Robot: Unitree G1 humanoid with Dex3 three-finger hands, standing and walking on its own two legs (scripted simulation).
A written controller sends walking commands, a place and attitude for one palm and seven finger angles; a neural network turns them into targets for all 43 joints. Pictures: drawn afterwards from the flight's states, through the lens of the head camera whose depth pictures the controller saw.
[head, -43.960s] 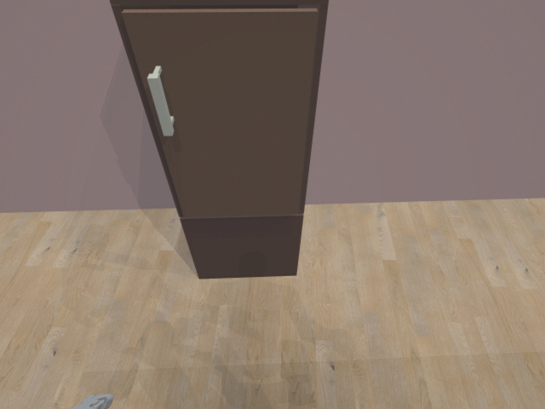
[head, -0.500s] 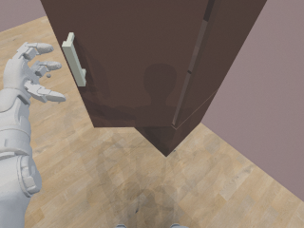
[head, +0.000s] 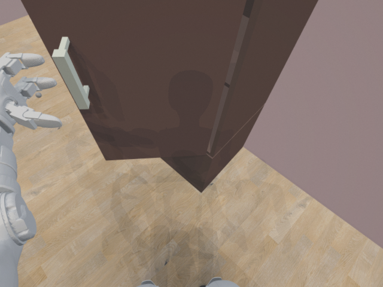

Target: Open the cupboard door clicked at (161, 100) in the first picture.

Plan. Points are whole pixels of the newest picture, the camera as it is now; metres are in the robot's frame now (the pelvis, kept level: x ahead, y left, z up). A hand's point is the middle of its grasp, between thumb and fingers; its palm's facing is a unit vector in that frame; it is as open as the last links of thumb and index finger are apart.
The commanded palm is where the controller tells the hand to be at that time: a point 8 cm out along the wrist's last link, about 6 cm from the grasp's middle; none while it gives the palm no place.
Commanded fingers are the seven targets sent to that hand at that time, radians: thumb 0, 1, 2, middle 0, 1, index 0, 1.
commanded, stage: move the hooked fingers beside the handle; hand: left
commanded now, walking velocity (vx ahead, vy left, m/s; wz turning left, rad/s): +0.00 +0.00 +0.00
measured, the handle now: (75, 75) +0.52 +0.21 +0.11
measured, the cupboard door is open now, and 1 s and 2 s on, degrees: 47 47 46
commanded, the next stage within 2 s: slide the fingers in behind the handle in 0.48 s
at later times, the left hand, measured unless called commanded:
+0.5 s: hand (37, 91) +0.47 +0.27 +0.12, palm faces +0.05 -1.00 +0.01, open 14.0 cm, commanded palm +0.45 +0.31 +0.11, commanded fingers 0.00 -0.50 0.30 -0.30 -1.20 -0.30 -1.20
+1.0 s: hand (48, 92) +0.48 +0.25 +0.11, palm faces +0.05 -1.00 +0.02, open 14.0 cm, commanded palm +0.45 +0.28 +0.11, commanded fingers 0.00 -0.50 0.30 -0.30 -1.20 -0.30 -1.20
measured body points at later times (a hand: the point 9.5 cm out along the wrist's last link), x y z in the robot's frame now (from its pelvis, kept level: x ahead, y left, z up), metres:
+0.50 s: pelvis +0.00 +0.00 +0.00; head +0.09 +0.02 +0.44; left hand +0.46 +0.32 +0.12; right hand +0.02 -0.27 -0.11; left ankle -0.01 +0.08 -0.71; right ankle -0.01 -0.11 -0.71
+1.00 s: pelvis +0.00 +0.01 +0.00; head +0.09 +0.03 +0.44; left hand +0.47 +0.30 +0.12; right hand +0.02 -0.26 -0.11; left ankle -0.01 +0.08 -0.71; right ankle -0.01 -0.11 -0.71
